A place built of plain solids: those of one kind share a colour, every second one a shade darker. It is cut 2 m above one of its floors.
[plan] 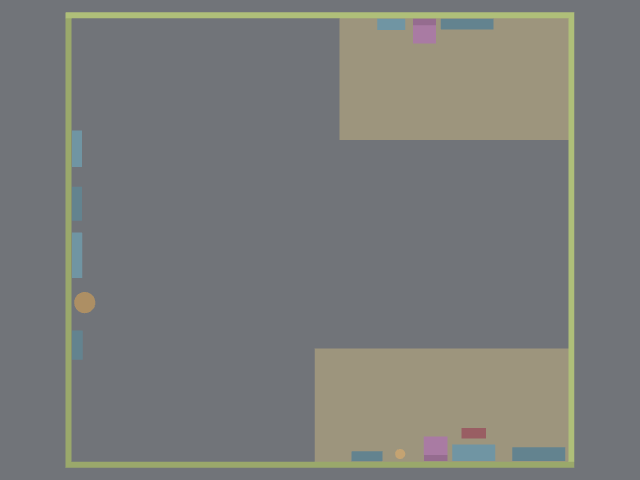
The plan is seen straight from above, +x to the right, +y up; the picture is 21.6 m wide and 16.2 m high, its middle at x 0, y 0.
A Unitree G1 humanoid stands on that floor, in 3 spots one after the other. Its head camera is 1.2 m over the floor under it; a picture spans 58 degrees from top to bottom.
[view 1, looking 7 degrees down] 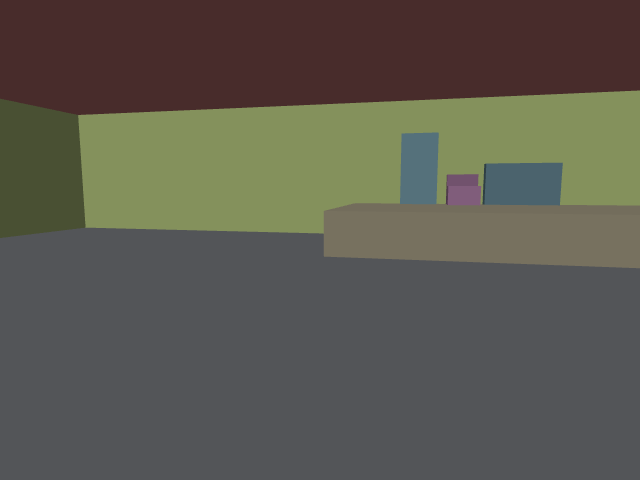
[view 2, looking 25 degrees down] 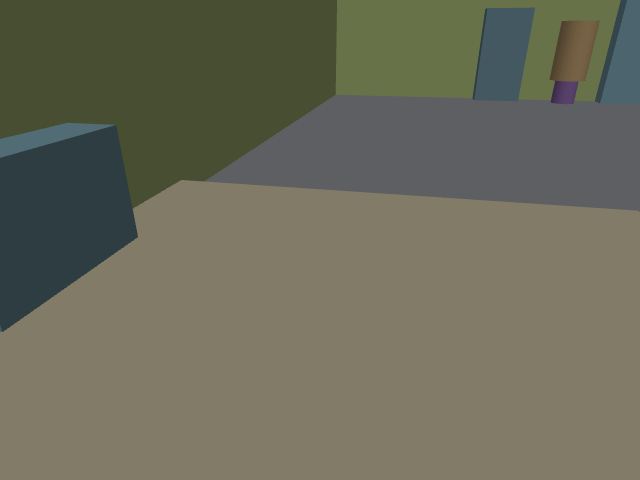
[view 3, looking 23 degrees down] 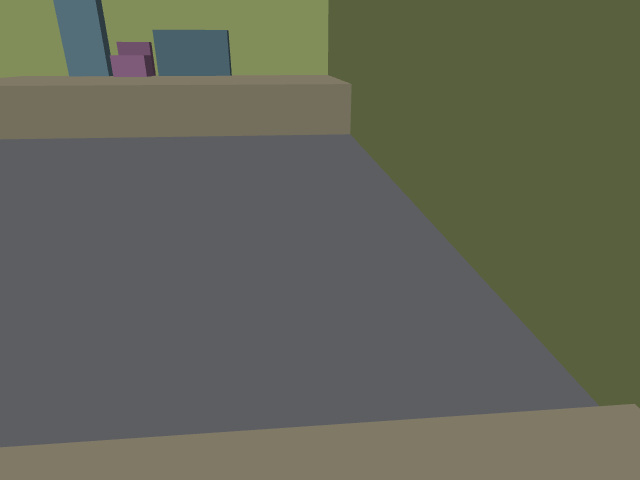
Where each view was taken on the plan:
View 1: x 2.46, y -4.77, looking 103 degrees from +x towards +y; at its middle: ground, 11.08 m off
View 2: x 3.37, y -5.41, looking -168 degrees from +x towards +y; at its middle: floor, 2.84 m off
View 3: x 7.10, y -4.81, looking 85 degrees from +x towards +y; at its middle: ground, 3.46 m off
